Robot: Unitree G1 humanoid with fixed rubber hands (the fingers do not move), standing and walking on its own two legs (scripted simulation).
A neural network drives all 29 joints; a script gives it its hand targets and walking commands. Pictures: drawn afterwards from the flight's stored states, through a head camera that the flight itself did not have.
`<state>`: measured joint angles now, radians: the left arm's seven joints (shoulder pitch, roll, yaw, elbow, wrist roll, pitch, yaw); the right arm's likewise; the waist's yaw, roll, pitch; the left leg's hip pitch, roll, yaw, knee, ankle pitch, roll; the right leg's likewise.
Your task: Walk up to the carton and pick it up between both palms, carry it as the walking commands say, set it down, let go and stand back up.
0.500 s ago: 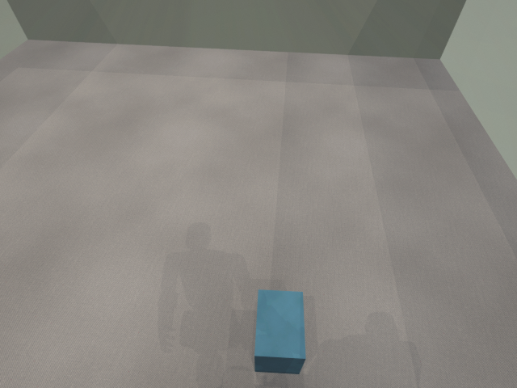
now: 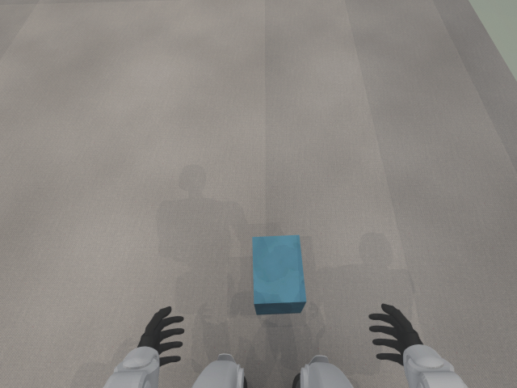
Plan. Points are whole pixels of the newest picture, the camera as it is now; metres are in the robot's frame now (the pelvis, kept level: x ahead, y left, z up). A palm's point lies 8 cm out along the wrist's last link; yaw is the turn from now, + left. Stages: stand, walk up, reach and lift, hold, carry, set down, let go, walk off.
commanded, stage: reach and lift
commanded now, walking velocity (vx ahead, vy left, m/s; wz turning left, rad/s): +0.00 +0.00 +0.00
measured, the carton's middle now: (277, 276) +0.45 +0.00 -0.62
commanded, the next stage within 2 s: none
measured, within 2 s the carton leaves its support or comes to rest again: neither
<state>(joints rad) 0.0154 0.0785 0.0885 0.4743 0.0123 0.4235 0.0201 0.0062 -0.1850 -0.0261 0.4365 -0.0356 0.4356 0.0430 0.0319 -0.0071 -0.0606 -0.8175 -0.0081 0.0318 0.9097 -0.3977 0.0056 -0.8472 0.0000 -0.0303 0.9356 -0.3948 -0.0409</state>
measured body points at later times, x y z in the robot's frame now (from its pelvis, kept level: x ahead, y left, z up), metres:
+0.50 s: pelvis -0.07 +0.00 -0.04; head +0.13 -0.01 +0.37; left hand +0.31 +0.19 -0.14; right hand +0.34 -0.18 -0.14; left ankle +0.02 +0.12 -0.68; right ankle +0.03 -0.09 -0.68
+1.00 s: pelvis -0.05 +0.00 -0.06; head +0.25 +0.00 +0.28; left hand +0.45 +0.18 -0.17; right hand +0.48 -0.17 -0.16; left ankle +0.02 +0.12 -0.68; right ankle +0.03 -0.09 -0.68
